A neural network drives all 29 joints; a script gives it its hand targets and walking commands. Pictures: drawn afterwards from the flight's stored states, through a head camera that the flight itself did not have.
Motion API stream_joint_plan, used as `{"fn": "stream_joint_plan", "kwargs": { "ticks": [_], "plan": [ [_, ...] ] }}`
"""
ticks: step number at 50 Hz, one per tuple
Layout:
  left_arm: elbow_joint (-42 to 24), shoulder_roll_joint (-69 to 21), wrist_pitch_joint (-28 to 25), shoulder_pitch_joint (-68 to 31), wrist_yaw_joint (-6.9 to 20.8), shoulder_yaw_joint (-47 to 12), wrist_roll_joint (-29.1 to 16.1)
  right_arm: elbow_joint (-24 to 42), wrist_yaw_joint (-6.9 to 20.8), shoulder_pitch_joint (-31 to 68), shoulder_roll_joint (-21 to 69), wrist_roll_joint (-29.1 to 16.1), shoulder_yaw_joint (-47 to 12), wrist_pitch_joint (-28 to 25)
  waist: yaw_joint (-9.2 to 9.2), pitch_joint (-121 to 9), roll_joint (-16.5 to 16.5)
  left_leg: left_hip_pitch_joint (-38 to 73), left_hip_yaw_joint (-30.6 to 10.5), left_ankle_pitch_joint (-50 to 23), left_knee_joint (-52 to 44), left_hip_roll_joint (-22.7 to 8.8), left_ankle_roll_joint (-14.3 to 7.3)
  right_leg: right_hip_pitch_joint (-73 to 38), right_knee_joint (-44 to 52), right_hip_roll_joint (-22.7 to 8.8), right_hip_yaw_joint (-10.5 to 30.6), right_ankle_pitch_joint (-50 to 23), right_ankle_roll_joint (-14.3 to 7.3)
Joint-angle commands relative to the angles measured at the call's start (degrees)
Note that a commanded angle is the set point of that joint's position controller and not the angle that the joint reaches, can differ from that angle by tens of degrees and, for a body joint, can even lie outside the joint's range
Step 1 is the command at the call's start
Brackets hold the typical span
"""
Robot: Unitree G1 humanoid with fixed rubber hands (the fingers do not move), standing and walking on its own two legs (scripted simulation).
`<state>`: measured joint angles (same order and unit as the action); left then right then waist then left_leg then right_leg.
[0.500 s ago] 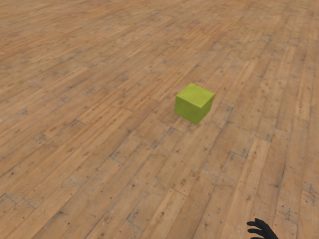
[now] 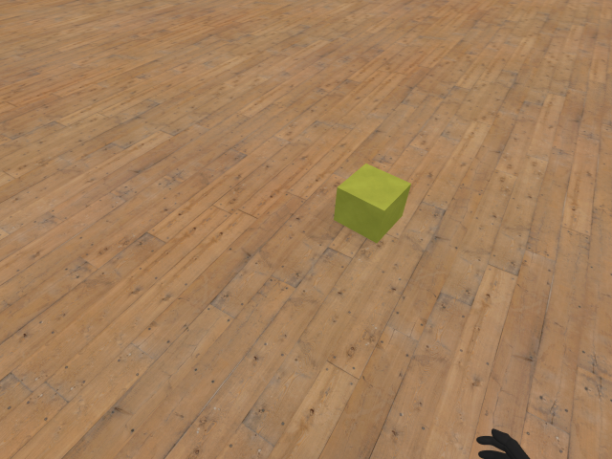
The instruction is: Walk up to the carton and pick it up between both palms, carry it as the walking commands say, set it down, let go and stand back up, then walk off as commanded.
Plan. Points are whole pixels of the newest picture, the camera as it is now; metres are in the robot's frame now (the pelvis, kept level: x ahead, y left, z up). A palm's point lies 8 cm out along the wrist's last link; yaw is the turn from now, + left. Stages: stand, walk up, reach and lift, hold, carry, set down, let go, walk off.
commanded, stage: stand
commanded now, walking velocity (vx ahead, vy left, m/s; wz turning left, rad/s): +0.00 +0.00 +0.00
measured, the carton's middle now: (371, 202) +1.37 -0.29 -0.65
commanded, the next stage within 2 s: walk up in 0.62 s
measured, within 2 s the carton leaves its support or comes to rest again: neither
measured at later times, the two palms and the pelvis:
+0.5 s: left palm out of the picture +0.08 +0.27 -0.12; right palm out of the picture +0.12 -0.27 -0.08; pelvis -0.01 +0.00 +0.00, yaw +0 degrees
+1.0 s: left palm out of the picture +0.12 +0.23 -0.10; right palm out of the picture +0.08 -0.29 -0.09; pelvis +0.00 -0.02 +0.01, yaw -5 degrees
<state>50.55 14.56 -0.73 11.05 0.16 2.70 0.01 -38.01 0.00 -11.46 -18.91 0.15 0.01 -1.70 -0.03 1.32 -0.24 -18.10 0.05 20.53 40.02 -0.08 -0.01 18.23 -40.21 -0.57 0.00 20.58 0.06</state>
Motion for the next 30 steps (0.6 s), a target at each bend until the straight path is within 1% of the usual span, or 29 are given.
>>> {"fn": "stream_joint_plan", "kwargs": {
  "ticks": [1,2,3,4,5,7,8,9,10,11,12,13,14,15,16,17,18,19,20,21,22,23,24,25,26,27,28,29,30],
  "plan": [
    [-4.38,15.74,-2.39,-5.76,-0.5,2.84,1.54,-0.89,-0.86,3.28,-12.35,1.1,4.71,-1.9,-0.32,-0.83,-3.24,3.48,-4.43,-10.28,-7.03,-4.77,-3.98,-0.11,13.07,-5.84,8.79,-10.45,-4.82],
    [-4.32,16.53,-2.59,-5.64,-0.4,3.3,1.51,-1.01,-0.89,3.2,-12.87,1.08,4.74,-1.84,-0.11,-1.92,-1.7,4.03,-4.21,-10.86,-7.11,-4.6,-3.72,-0.3,12.43,-5.7,8.93,-10.61,-4.82],
    [-4.15,15.67,-2.47,-5.25,-0.33,2.93,1.31,-1.41,-0.69,3.22,-13.07,1.28,4.66,-1.98,0.24,-1.7,-0.96,3.43,-4.66,-10.23,-7.29,-5.07,-4.13,-0.63,12.58,-5.49,8.28,-10.21,-4.45],
    [-3.75,16.31,-2.54,-5.04,-0.34,2.89,1.33,-1.52,-0.66,2.73,-11.94,1.04,4.4,-1.78,-0.48,-1.93,-0.78,4.28,-4.55,-11.88,-7.68,-5.08,-3.74,-0.34,12.04,-5.7,8.17,-10.68,-4.36],
    [-3.3,16.24,-2.31,-4.69,-0.38,3.08,1.12,-1.95,-0.63,2.42,-11.78,0.91,4.38,-1.73,0.03,-0.87,-0.49,3.49,-4.69,-11.02,-7.73,-5.08,-4.01,0.06,12.47,-5.22,8.28,-9.78,-4.39],
    [-3.63,16.77,-2.4,-5.66,-0.49,3.21,1.28,-2.3,-0.58,3.45,-11.06,0.99,4.12,-1.83,-0.12,-2.0,-0.44,4.86,-4.24,-11.05,-7.4,-4.61,-3.52,0.33,12.71,-5.81,8.65,-9.26,-4.56],
    [-3.32,16.95,-2.34,-5.77,-0.41,3.39,1.29,-2.23,-0.8,3.29,-11.9,1.09,4.3,-1.88,-0.43,-1.23,0.27,3.74,-4.98,-11.22,-7.7,-5.13,-4.03,0.2,12.79,-5.53,8.33,-9.17,-4.48],
    [-3.27,16.58,-2.49,-5.96,-0.37,3.09,1.34,-2.26,-0.81,3.63,-11.72,1.22,4.15,-1.78,-0.35,-1.59,-0.79,3.93,-4.89,-10.83,-7.46,-5.22,-3.88,0.04,12.63,-5.61,8.49,-9.28,-4.48],
    [-3.23,15.55,-2.62,-5.0,-0.27,2.89,1.27,-2.48,-0.88,3.39,-12.13,1.28,4.12,-1.85,0.54,-1.83,-0.17,3.27,-5.65,-10.71,-8.07,-5.33,-4.28,-0.94,12.37,-5.36,8.37,-9.35,-4.41],
    [-2.94,16.4,-2.41,-5.28,-0.33,3.16,1.18,-2.54,-0.93,3.57,-12.64,1.35,4.35,-1.82,0.1,-2.19,-1.42,3.57,-5.04,-11.22,-8.2,-5.4,-4.19,-1.36,12.04,-5.42,8.12,-10.22,-4.28],
    [-2.53,15.54,-2.49,-5.51,-0.39,2.66,1.12,-2.45,-0.83,4.14,-11.97,1.32,4.06,-1.72,0.54,-1.01,0.47,3.6,-5.44,-11.47,-8.68,-5.37,-4.12,-0.02,11.74,-5.25,7.88,-9.6,-4.24],
    [-2.52,14.95,-2.28,-5.55,-0.46,2.5,1.35,-2.36,-0.77,4.06,-12.42,1.17,4.42,-1.94,0.26,-0.33,0.48,3.04,-5.76,-10.26,-8.67,-5.6,-4.19,-0.38,12.43,-5.25,8.09,-10.09,-4.44],
    [-2.37,16.06,-2.33,-5.01,-0.33,2.64,1.55,-2.52,-0.81,3.74,-11.7,0.97,3.94,-1.87,0.2,-0.32,-1.58,2.97,-5.62,-11.0,-8.32,-5.37,-4.04,-0.37,13.08,-5.46,8.32,-9.83,-4.52],
    [-2.61,16.03,-2.56,-5.27,-0.3,2.72,1.14,-2.96,-0.93,3.1,-12.46,0.84,4.16,-1.66,0.55,-1.76,-1.03,3.93,-5.11,-11.54,-7.78,-5.45,-4.21,-1.24,12.97,-5.89,8.68,-10.47,-4.37],
    [-2.11,16.03,-2.59,-5.27,-0.28,2.61,1.17,-3.0,-0.81,2.85,-11.47,0.88,4.0,-1.9,0.04,-1.99,-1.79,4.09,-4.89,-10.67,-7.59,-5.26,-4.13,-1.04,13.31,-5.71,8.8,-10.57,-4.51],
    [-1.88,16.18,-2.5,-5.72,-0.4,2.56,1.72,-3.01,-0.89,3.05,-11.56,0.83,4.09,-1.86,-0.67,-1.39,-1.67,4.6,-4.83,-12.06,-8.09,-4.98,-3.91,-0.64,13.29,-5.92,9.49,-11.3,-4.74],
    [-2.65,15.99,-2.52,-6.72,-0.34,2.75,1.25,-2.82,-0.84,3.59,-12.1,0.92,3.93,-1.69,-0.28,-1.65,0.45,3.93,-4.49,-11.69,-8.08,-4.95,-3.84,-0.91,12.95,-5.8,8.9,-11.59,-4.52],
    [-2.27,16.7,-2.48,-6.33,-0.42,3.06,1.4,-3.1,-0.75,3.71,-11.17,1.1,3.85,-1.65,0.25,-2.77,-0.71,4.2,-4.92,-12.32,-8.78,-5.28,-3.96,-1.96,11.74,-5.21,7.48,-11.8,-4.2],
    [-1.92,16.38,-2.48,-5.12,-0.27,2.91,1.42,-3.19,-0.64,3.28,-12.01,0.99,4.04,-1.88,0.23,-2.15,0.03,4.39,-4.92,-13.07,-8.85,-5.45,-3.71,-2.0,11.76,-4.98,6.67,-12.42,-4.07],
    [-1.29,15.26,-2.51,-4.24,-0.24,2.5,1.22,-3.39,-0.72,3.65,-12.59,1.06,4.23,-2.05,0.73,-1.87,0.27,3.28,-6.29,-12.83,-9.17,-6.18,-4.47,-2.46,11.74,-4.94,7.19,-11.73,-4.29],
    [-1.3,16.14,-2.43,-5.63,-0.05,2.4,1.52,-3.15,-0.67,4.49,-12.0,0.87,4.02,-1.76,0.35,-0.89,-0.73,3.43,-5.15,-11.78,-8.75,-5.32,-3.78,-1.18,12.97,-5.54,8.01,-10.73,-4.24],
    [-1.8,15.65,-2.26,-6.05,-0.19,2.61,1.36,-2.97,-0.77,4.12,-11.92,0.82,3.89,-1.7,0.02,0.13,-0.89,3.35,-4.38,-11.24,-8.82,-5.11,-3.29,-0.14,13.95,-5.73,8.42,-9.81,-4.4],
    [-2.3,15.51,-2.22,-6.42,-0.2,2.66,1.25,-3.5,-1.08,3.96,-12.29,1.04,4.08,-1.76,0.17,-0.99,-2.09,2.97,-5.12,-9.19,-9.2,-5.16,-3.92,-0.81,13.79,-5.39,8.1,-8.74,-4.17],
    [-1.28,15.82,-2.18,-5.14,-0.24,2.55,1.28,-4.0,-0.84,3.25,-12.32,1.27,4.01,-1.84,0.5,-0.85,-0.86,4.22,-5.31,-8.66,-9.55,-5.44,-4.04,-0.28,13.97,-5.58,8.77,-7.31,-4.55],
    [-1.81,15.42,-2.18,-6.6,-0.11,2.41,1.5,-3.29,-0.76,4.4,-12.01,1.16,3.98,-1.9,-0.2,-0.09,-1.02,2.66,-5.8,-7.83,-10.19,-5.57,-4.01,-0.03,14.05,-5.18,7.75,-7.2,-4.15],
    [-1.38,16.4,-2.06,-6.23,-0.12,2.81,1.56,-3.92,-0.73,2.81,-12.8,1.06,4.15,-1.83,0.18,0.1,-0.63,2.63,-5.34,-7.41,-10.09,-5.12,-3.91,-0.13,13.83,-5.21,8.51,-6.38,-4.49],
    [-1.66,15.62,-2.14,-5.42,-0.02,2.68,1.14,-4.21,-0.6,3.84,-12.31,1.39,4.02,-1.99,0.65,0.08,0.8,2.8,-6.08,-6.39,-11.02,-5.94,-4.4,0.25,13.53,-4.79,7.99,-5.16,-4.13],
    [-1.06,16.19,-1.95,-5.67,-0.14,2.73,1.33,-3.99,-0.4,4.26,-12.44,1.31,4.03,-1.74,0.7,1.83,2.29,1.63,-6.04,-4.27,-12.0,-5.81,-4.06,0.47,14.72,-4.82,8.03,-3.94,-3.98],
    [-1.2,16.27,-1.81,-5.19,-0.11,2.65,1.16,-4.22,-0.41,3.15,-12.06,1.04,3.79,-1.77,0.14,-0.24,0.39,2.67,-5.82,-5.29,-11.76,-5.49,-4.12,-0.21,14.35,-5.18,8.41,-5.03,-4.29]
  ]
}}
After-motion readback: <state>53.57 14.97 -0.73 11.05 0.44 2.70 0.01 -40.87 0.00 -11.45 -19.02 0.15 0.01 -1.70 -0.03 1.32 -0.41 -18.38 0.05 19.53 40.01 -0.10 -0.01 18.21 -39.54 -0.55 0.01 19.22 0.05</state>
